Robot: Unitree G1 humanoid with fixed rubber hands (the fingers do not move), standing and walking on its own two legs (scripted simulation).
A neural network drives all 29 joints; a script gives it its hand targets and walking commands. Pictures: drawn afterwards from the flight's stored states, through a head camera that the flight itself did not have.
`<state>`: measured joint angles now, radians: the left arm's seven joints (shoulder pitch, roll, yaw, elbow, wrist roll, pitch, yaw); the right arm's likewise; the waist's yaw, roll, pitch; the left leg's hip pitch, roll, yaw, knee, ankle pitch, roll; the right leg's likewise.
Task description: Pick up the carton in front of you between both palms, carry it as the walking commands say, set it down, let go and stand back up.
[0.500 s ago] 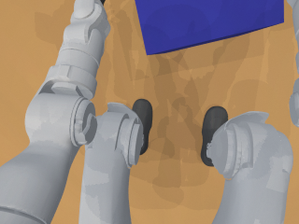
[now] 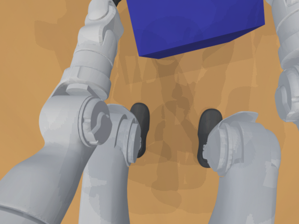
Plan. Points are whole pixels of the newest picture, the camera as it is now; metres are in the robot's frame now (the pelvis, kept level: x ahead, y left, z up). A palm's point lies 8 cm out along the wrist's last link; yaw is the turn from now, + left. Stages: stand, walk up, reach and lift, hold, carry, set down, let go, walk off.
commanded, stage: reach and lift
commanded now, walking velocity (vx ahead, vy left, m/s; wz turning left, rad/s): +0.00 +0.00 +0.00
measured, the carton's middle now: (186, 1) +0.54 -0.05 -0.25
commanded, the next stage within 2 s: none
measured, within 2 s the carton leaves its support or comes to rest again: leaves its support in 0.16 s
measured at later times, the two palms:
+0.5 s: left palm out of the picture +0.51 +0.09 -0.05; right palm out of the picture +0.53 -0.20 -0.06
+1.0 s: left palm out of the picture +0.49 +0.10 +0.10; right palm out of the picture +0.48 -0.20 +0.09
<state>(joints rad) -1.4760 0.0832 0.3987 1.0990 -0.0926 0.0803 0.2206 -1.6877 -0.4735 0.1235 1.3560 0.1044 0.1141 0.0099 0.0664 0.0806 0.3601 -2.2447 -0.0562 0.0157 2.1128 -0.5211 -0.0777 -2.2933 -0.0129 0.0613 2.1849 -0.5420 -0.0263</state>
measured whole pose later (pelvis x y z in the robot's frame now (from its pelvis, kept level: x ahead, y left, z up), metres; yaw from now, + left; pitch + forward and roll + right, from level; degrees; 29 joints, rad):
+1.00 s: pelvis +0.02 +0.02 +0.15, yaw -7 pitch +41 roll +2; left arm -0.86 -0.17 0.54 0.49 0.18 0.36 0.12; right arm -1.00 -0.08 -0.31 0.72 -0.21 0.41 0.02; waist 0.03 0.04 -0.18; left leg -1.87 -0.06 -0.04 1.66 -0.51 -0.05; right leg -1.90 0.04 0.06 1.67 -0.48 0.02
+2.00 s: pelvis +0.10 +0.01 +0.39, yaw -8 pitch +3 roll +0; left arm -0.31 -0.16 0.29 0.41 0.25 0.51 0.02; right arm -0.28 0.16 -0.26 0.39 -0.26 0.55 -0.03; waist 0.00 0.01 -0.08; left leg -0.33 -0.02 -0.08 0.56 -0.27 -0.01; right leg -0.35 0.01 0.05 0.54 -0.24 0.01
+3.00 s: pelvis +0.11 +0.01 +0.40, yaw -8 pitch -6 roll +0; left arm -0.30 -0.16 0.26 0.32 0.30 0.66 -0.01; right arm -0.27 0.15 -0.22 0.30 -0.29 0.71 -0.01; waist 0.00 0.01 0.02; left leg -0.07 -0.01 -0.08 0.37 -0.20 -0.01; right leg -0.08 0.01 0.06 0.36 -0.18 0.01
